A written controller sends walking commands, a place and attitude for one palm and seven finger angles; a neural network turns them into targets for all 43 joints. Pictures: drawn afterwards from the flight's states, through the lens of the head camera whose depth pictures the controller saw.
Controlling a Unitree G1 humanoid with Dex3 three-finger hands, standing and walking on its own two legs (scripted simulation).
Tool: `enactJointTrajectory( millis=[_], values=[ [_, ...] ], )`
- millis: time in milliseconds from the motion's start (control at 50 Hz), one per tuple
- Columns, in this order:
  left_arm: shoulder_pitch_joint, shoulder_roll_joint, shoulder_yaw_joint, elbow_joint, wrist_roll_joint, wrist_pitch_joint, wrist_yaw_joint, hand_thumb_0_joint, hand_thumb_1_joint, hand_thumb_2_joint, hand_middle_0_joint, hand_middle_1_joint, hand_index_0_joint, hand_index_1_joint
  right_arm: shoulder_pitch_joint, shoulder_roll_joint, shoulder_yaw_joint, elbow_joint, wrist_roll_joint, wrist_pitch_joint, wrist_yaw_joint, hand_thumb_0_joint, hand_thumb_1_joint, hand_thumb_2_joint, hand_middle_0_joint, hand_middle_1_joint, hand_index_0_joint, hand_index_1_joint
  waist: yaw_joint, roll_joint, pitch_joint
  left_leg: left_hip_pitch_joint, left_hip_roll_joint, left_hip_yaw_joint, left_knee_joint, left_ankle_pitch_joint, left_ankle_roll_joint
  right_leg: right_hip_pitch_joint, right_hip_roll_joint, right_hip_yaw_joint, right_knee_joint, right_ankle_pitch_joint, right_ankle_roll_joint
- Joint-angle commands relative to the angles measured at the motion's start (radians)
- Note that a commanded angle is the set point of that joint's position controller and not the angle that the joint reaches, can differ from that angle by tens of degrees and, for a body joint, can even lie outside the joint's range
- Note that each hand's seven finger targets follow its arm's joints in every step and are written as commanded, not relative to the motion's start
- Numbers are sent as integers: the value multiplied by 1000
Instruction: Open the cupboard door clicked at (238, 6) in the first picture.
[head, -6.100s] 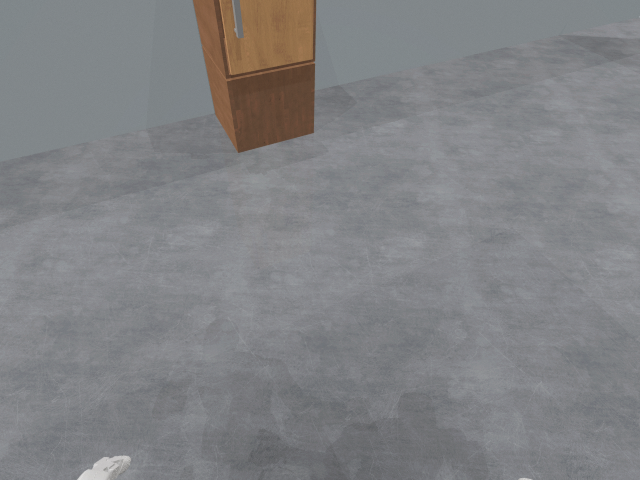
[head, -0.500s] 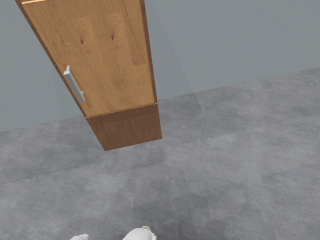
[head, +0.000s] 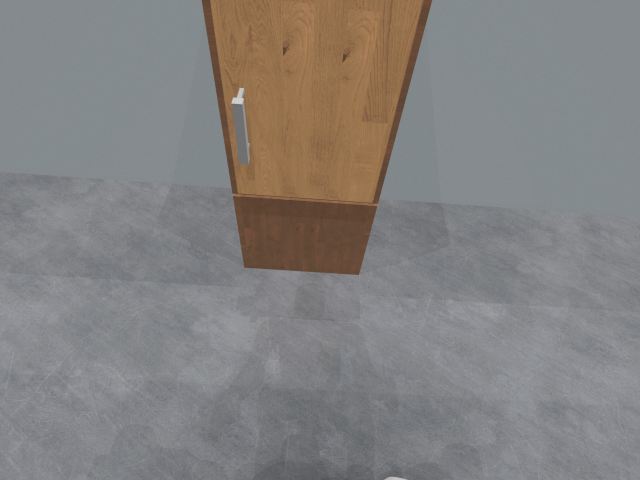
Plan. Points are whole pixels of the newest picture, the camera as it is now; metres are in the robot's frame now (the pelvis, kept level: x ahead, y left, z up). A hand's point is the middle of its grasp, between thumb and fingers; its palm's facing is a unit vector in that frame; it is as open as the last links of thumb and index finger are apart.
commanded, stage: take the last steps up to it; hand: left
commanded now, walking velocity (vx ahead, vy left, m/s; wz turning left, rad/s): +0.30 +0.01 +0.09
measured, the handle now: (242, 127) +0.83 +0.25 -0.09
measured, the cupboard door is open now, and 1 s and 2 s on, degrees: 0 0 0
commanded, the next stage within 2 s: come to a stop and stand still in 0.96 s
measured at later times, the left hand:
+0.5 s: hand out of the picture +0.07 +0.14 -0.16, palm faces +0.10 -0.97 -0.21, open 7.3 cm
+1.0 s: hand (175, 394) +0.25 +0.25 -0.18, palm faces +0.09 -0.98 -0.17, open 7.4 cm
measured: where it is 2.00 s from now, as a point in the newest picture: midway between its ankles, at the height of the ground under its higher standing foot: (278, 457)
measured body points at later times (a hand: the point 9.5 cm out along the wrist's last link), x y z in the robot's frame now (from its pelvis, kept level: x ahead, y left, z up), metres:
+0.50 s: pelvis +0.09 -0.03 +0.01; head +0.09 -0.06 +0.46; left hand +0.06 +0.19 -0.14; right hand +0.09 -0.27 -0.16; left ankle +0.10 +0.12 -0.66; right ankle +0.06 -0.13 -0.74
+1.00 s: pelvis +0.25 +0.06 +0.00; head +0.27 +0.08 +0.45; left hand +0.24 +0.30 -0.16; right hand +0.33 -0.17 -0.14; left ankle +0.26 +0.14 -0.74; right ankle +0.23 -0.07 -0.66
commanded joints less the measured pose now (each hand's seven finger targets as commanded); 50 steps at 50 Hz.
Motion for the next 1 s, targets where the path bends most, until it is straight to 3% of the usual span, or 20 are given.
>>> enactJointTrajectory(
  millis=[0,140,180,220,240,260,280,320,360,420,540,660,680,720,740,760,780,840,880,980],
  values=[
    [-49,41,0,-75,2,-52,-20,0,900,900,-200,-300,-200,-300,118,-187,-46,-9,1,-34,-18,0,-900,-900,200,300,200,300,-61,195,-41,139,222,-219,-243,216,142,-143,3,25,21,71,-2],
    [-108,7,-13,-85,1,-69,-26,0,900,900,-200,-300,-200,-300,178,-176,-51,35,-6,-43,-16,0,-900,-900,200,300,200,300,-73,180,1,88,238,-243,-268,50,159,-37,15,2,-281,65,-12],
    [-61,8,-9,-69,0,-77,-27,0,900,900,-200,-300,-200,-300,162,-174,-50,43,-5,-43,-13,0,-900,-900,200,300,200,300,-45,169,-5,29,223,-235,-228,31,141,77,40,-10,-394,106,-19],
    [77,21,2,-16,3,-91,-24,0,900,900,-200,-300,-200,-300,141,-149,-43,48,2,-44,-13,0,-900,-900,200,300,200,300,21,80,-43,-106,149,-165,-74,-58,83,328,47,-7,-568,227,-27],
    [172,87,15,18,11,-104,-15,0,900,900,-200,-300,-200,-300,143,-101,-34,43,11,-49,-8,0,-900,-900,200,300,200,300,61,-82,-71,-259,55,-65,135,-145,34,487,-86,155,-654,103,-62],
    [258,177,35,35,13,-107,-6,0,900,900,-200,-300,-200,-300,110,-53,-26,1,13,-51,-2,0,-900,-900,200,300,200,300,98,-333,-51,-456,-36,21,397,-300,0,540,-316,501,-805,-5,-157],
    [272,170,29,31,-2,-100,4,0,900,900,-200,-300,-200,-300,66,-117,-39,-19,3,-41,4,0,-900,-900,200,300,200,300,97,-195,-3,-474,13,-53,528,-290,3,432,-370,560,-878,-145,-206],
    [148,103,19,14,-4,-112,7,0,900,900,-200,-300,-200,-300,71,-109,-50,18,0,-38,14,0,-900,-900,200,300,200,300,37,-146,86,-475,65,-73,634,-107,6,273,-310,487,-911,-219,-194],
    [92,35,-1,-4,-6,-121,8,0,900,900,-200,-300,-200,-300,125,-78,-50,51,-5,-26,21,0,-900,-900,200,300,200,300,-15,-58,81,-410,92,-61,629,15,-14,199,-235,294,-892,-29,-162],
    [127,3,-9,18,-6,-138,8,0,900,900,-200,-300,-200,-300,168,-39,-44,76,-6,-20,25,0,-900,-900,200,300,200,300,-34,-52,42,-395,89,-24,583,99,-42,239,-167,136,-870,225,-150],
    [217,8,-12,77,-1,-152,12,0,900,900,-200,-300,-200,-300,50,-34,-41,36,0,-30,33,0,-900,-900,200,300,200,300,-6,-72,40,-464,109,16,407,127,-61,362,-182,94,-838,449,-185],
    [241,25,-7,113,5,-138,18,0,900,900,-200,-300,-200,-300,-44,-14,-30,3,7,-48,40,0,-900,-900,200,300,200,300,11,-119,64,-305,76,66,182,78,-29,330,-194,72,-768,523,-174],
    [237,31,-2,113,6,-135,19,0,900,900,-200,-300,-200,-300,-17,-22,-34,7,6,-53,38,0,-900,-900,200,300,200,300,-1,-111,46,-240,67,71,142,64,-16,320,-197,72,-730,519,-174],
    [200,29,1,107,-1,-129,18,0,900,900,-200,-300,-200,-300,174,-67,-44,69,-2,-68,24,0,-900,-900,200,300,200,300,-92,-30,-47,42,21,92,5,131,-2,252,-125,-8,-474,601,-136],
    [238,-14,-4,102,-8,-126,13,0,900,900,-200,-300,-200,-300,307,-150,-62,105,-12,-77,10,0,-900,-900,200,300,200,300,-131,143,-175,270,156,-56,-33,197,34,130,-47,-57,-235,428,-94],
    [265,-68,-16,82,-17,-124,6,0,900,900,-200,-300,-200,-300,394,-246,-83,123,-9,-77,-3,0,-900,-900,200,300,200,300,-138,384,-252,423,394,-388,-125,304,123,-100,78,-77,49,-93,-56],
    [198,-42,-13,51,-11,-118,10,0,900,900,-200,-300,-200,-300,400,-251,-78,121,4,-63,-12,0,-900,-900,200,300,200,300,-142,307,-221,362,425,-420,-184,271,162,-147,57,29,182,-130,-80],
    [110,-58,-4,66,-4,-109,-1,0,900,900,-200,-300,-200,-300,192,-103,-41,78,3,-79,-20,0,-900,-900,200,300,200,300,-70,124,-34,68,339,-218,-241,315,139,-147,-32,74,238,83,-73],
    [146,-80,-7,80,1,-95,-6,0,900,900,-200,-300,-200,-300,167,-63,-29,83,7,-94,-22,0,-900,-900,200,300,200,300,-29,118,-37,2,291,-113,-263,396,118,-76,-35,67,179,140,-58],
    [107,-77,-4,48,5,-68,-6,0,900,900,-200,-300,-200,-300,176,-57,-32,76,4,-95,-25,0,-900,-900,200,300,200,300,-17,121,-47,40,269,-53,-284,449,142,-108,-23,56,29,214,-38]
  ],
)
